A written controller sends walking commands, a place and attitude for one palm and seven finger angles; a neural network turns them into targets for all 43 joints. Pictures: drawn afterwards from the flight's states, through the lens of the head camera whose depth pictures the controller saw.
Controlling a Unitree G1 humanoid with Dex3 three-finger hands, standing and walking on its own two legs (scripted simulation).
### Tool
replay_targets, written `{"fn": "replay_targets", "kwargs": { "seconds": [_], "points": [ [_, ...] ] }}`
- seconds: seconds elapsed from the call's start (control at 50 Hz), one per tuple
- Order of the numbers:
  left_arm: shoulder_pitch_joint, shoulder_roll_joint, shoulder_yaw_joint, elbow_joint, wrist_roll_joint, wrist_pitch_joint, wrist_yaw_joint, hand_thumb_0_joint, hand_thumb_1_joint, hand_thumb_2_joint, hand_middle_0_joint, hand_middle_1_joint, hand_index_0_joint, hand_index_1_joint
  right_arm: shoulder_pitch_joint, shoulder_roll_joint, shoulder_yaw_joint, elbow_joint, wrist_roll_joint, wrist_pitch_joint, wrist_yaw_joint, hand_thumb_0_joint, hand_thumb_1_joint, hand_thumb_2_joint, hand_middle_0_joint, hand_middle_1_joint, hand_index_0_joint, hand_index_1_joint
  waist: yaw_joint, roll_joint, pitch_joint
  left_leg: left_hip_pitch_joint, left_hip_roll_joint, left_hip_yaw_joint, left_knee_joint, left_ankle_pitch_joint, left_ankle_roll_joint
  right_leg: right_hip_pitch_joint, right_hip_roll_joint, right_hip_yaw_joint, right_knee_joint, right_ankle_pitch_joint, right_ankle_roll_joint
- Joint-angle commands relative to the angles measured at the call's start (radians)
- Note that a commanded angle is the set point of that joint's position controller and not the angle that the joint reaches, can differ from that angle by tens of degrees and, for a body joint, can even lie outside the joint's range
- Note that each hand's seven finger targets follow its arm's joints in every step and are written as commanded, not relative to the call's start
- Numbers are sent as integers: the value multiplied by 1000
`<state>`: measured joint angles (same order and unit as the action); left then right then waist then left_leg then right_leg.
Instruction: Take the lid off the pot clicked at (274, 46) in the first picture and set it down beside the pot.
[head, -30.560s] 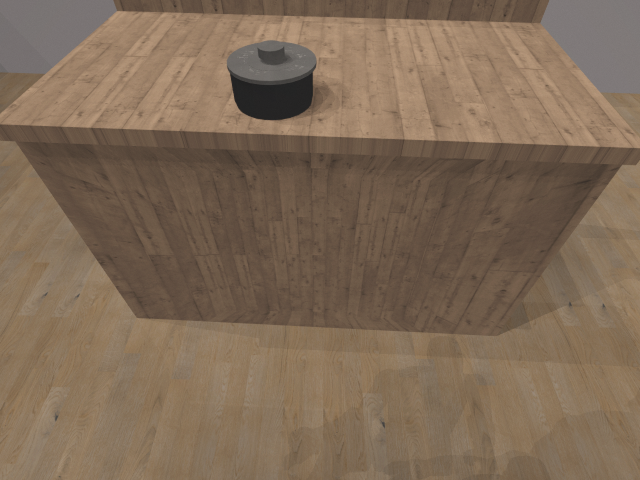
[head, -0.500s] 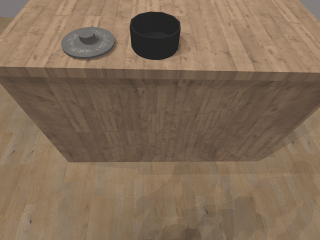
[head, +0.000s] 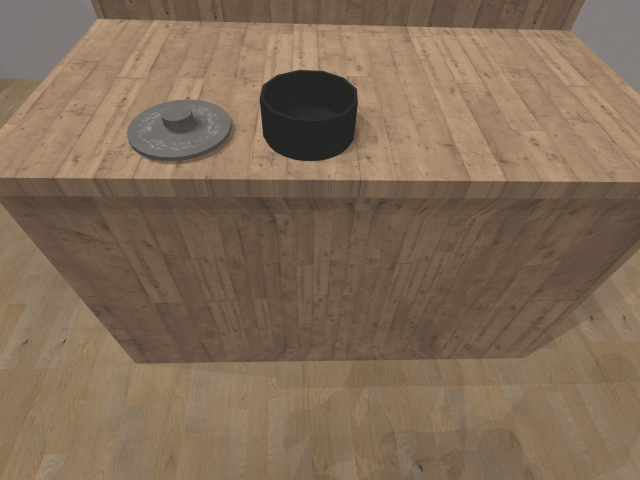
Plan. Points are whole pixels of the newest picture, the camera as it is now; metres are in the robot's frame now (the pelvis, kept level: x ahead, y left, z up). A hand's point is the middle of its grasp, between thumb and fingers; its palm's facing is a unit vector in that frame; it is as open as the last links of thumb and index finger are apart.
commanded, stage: stop stepping back and stand still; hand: left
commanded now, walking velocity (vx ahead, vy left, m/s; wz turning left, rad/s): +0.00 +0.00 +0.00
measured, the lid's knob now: (177, 116) +0.67 +0.28 +0.08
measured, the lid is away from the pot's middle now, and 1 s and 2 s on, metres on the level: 0.23 0.23 0.23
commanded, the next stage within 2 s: let the arm hang, fingers relaxed in 0.50 s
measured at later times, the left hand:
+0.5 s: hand out of the picture +0.05 +0.18 -0.18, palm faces +0.02 -0.98 -0.20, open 7.4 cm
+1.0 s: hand out of the picture +0.04 +0.19 -0.18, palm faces +0.02 -0.98 -0.20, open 7.3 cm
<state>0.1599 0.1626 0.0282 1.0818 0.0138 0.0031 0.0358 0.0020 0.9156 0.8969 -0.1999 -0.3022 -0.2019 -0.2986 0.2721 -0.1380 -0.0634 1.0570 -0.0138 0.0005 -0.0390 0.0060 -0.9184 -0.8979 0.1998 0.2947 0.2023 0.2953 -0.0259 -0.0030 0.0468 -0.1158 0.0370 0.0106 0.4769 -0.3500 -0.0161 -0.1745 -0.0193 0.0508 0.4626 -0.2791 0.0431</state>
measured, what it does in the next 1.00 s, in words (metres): stands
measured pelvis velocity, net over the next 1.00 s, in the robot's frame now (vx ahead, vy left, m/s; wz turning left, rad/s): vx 0.00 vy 0.01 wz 0.00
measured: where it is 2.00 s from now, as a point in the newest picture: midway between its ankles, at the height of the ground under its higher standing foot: outside the picture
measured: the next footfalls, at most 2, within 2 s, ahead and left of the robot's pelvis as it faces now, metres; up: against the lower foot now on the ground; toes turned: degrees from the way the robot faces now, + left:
none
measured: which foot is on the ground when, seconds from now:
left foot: down 0.00-1.00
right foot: down 0.00-1.00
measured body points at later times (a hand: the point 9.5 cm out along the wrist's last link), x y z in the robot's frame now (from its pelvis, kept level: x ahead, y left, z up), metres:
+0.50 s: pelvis +0.01 +0.01 +0.00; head +0.04 +0.01 +0.45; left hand +0.05 +0.24 -0.16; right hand -0.01 -0.21 -0.16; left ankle -0.06 +0.13 -0.74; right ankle -0.02 -0.15 -0.74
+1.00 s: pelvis +0.00 +0.01 +0.00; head +0.03 +0.02 +0.45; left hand +0.04 +0.24 -0.16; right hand -0.02 -0.20 -0.15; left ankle -0.06 +0.13 -0.74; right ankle -0.02 -0.15 -0.74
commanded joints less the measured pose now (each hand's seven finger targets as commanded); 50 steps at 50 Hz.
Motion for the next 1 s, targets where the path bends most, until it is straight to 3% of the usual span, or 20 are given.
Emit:
{"fn": "replay_targets", "kwargs": {
  "seconds": [0.0,0.02,0.1,0.2,0.24,0.5,0.64,0.8,0.92,0.98],
  "points": [
    [35,123,23,-44,-6,-14,4,0,900,900,-200,-300,-200,-300,94,-100,-14,-20,4,-9,-4,0,-900,-900,200,300,200,300,4,41,-24,-5,63,-25,-54,432,45,39,-53,9,-35,363,-59],
    [35,122,22,-45,-5,-12,6,0,900,900,-200,-300,-200,-300,92,-95,-14,-21,7,-7,-4,0,-900,-900,200,300,200,300,5,28,1,-10,62,-28,-61,400,46,21,-50,6,-42,333,-58],
    [44,121,23,-42,-7,-15,6,0,900,900,-200,-300,-200,-300,102,-98,-14,-17,5,-9,-7,0,-900,-900,200,300,200,300,3,24,-40,14,65,-25,-48,463,47,53,-56,5,-33,397,-60],
    [51,117,24,-38,-7,-14,9,0,900,900,-200,-300,-200,-300,114,-93,-15,-9,5,-7,-9,0,-900,-900,200,300,200,300,2,19,-33,20,65,-23,-44,475,46,57,-56,1,-35,411,-60],
    [49,115,23,-36,-6,-12,9,0,900,900,-200,-300,-200,-300,113,-89,-16,-5,6,-5,-8,0,-900,-900,200,300,200,300,2,26,-12,14,65,-22,-56,436,48,39,-54,-2,-44,366,-56],
    [64,105,25,-27,-6,-14,11,0,900,900,-200,-300,-200,-300,132,-77,-17,4,6,-9,-11,0,-900,-900,200,300,200,300,2,17,-15,10,62,-24,-57,447,49,62,-59,-4,-48,392,-55],
    [58,106,22,-29,-5,-11,10,0,900,900,-200,-300,-200,-300,130,-76,-17,4,5,-6,-10,0,-900,-900,200,300,200,300,1,33,22,-7,62,-27,-79,384,49,40,-54,-4,-63,326,-49],
    [63,101,21,-24,-5,-12,9,0,900,900,-200,-300,-200,-300,130,-81,-15,4,5,-11,-11,0,-900,-900,200,300,200,300,4,32,11,0,62,-32,-82,421,51,50,-57,-10,-62,335,-45],
    [61,103,19,-23,-3,-11,9,0,900,900,-200,-300,-200,-300,131,-78,-15,5,7,-8,-9,0,-900,-900,200,300,200,300,1,23,34,-21,57,-31,-95,349,50,38,-55,-6,-77,288,-43],
    [61,103,19,-22,-5,-12,8,0,900,900,-200,-300,-200,-300,132,-81,-14,5,4,-11,-10,0,-900,-900,200,300,200,300,2,38,10,-9,61,-36,-92,390,51,47,-55,-8,-68,309,-42]
  ]
}}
